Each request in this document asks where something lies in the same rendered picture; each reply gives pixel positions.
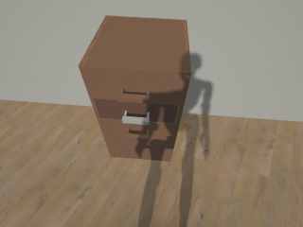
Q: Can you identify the handle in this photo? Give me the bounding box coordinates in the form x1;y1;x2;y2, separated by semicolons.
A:
122;111;150;125
125;133;150;142
117;93;150;104

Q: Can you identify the drawer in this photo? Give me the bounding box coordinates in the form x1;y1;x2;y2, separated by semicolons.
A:
96;98;179;124

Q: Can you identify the cabinet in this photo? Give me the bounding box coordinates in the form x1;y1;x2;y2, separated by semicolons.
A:
78;15;191;162

